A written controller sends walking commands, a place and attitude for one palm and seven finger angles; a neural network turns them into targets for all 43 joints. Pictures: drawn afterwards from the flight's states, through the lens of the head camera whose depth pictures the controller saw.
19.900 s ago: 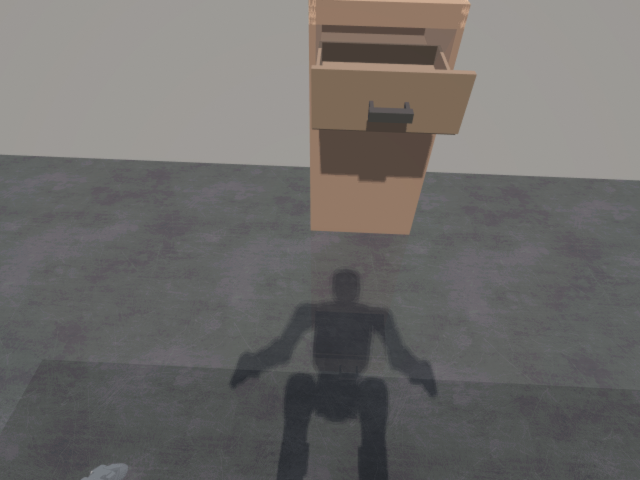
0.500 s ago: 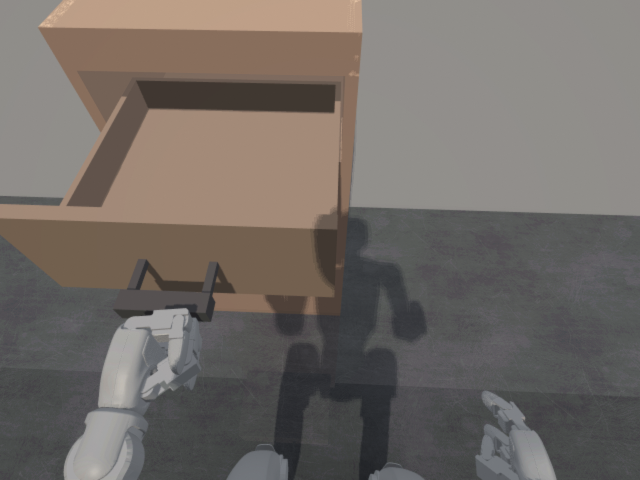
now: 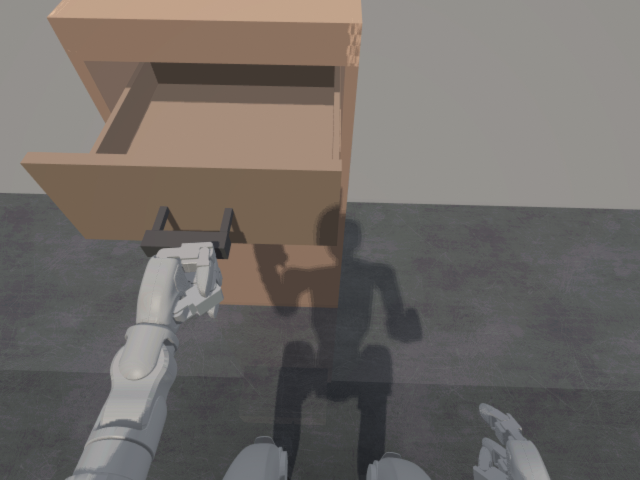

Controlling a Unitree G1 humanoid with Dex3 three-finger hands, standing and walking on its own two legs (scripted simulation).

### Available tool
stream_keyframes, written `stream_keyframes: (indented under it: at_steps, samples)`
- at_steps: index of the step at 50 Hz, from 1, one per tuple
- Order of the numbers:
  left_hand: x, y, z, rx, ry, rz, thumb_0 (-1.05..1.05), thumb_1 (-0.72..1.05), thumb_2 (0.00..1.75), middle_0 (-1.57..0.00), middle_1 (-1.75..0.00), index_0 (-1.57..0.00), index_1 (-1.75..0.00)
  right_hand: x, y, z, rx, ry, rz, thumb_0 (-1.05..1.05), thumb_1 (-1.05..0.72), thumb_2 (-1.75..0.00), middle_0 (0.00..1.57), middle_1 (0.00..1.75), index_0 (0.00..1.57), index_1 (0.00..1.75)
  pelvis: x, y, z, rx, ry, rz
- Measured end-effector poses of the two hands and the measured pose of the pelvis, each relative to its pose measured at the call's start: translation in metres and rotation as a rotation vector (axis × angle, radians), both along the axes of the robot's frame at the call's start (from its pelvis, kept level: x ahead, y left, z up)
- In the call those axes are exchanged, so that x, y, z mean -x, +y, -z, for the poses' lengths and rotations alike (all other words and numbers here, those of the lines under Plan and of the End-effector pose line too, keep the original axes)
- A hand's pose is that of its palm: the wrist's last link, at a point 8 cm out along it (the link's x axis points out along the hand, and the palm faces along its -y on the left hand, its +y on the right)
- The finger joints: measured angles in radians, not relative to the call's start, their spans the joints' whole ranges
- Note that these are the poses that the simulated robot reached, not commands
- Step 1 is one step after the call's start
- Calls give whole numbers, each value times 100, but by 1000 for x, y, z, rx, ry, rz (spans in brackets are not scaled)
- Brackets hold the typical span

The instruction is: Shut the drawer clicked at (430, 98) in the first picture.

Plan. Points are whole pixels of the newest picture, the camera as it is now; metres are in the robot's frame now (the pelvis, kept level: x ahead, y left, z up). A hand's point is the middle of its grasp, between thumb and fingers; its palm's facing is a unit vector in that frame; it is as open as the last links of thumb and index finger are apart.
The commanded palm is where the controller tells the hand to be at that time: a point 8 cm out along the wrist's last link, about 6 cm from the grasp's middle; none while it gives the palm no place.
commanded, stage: push the drawer shut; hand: left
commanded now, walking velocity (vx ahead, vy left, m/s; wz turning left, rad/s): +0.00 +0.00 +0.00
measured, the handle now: (191, 229) +0.41 +0.19 +0.06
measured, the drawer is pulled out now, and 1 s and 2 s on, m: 0.22 0.09 0.00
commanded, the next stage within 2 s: none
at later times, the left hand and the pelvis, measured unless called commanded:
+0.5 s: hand (221, 244) +0.40 +0.15 +0.05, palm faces -0.04 -1.00 -0.06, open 3.0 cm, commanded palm +0.39 +0.19 +0.06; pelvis +0.01 +0.01 +0.00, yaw -1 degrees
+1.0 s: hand (231, 206) +0.46 +0.14 +0.05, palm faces -0.02 -1.00 -0.06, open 3.1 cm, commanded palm +0.46 +0.19 +0.06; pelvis +0.01 +0.00 +0.00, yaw -2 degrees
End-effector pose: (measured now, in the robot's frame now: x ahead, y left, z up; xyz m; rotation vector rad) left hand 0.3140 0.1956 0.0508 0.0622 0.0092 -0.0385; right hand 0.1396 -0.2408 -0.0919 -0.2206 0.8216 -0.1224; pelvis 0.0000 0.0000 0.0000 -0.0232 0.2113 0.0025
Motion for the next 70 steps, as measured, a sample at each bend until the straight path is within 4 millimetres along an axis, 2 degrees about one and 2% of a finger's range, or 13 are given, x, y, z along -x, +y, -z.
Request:
stream_keyframes:
  at_steps: [12,26,36,56,70]
  samples:
    - [-34,2,0,0,-5,-1,2,78,96,-140,-160,-140,-160,26,-5,4,13,99,44,1,-91,-90,20,30,20,30,-4,4,-3,-1,15,12]
    - [-67,5,2,4,-4,-4,0,74,94,-140,-160,-140,-160,35,-2,11,5,173,60,1,-91,-90,20,30,20,30,-10,8,-2,0,40,15]
    - [-90,0,1,5,-3,-21,0,77,96,-140,-160,-140,-160,47,-4,17,2,223,75,1,-91,-90,20,30,20,30,-10,7,0,0,60,16]
    - [-144,4,0,7,9,-19,1,73,93,-140,-160,-140,-160,107,-16,23,32,373,163,1,-91,-90,20,30,20,30,-5,3,8,8,109,32]
    - [-175,7,-1,20,13,-19,3,70,91,-140,-160,-140,-160,136,-7,24,31,452,198,1,-91,-90,20,30,20,30,-6,11,13,21,150,41]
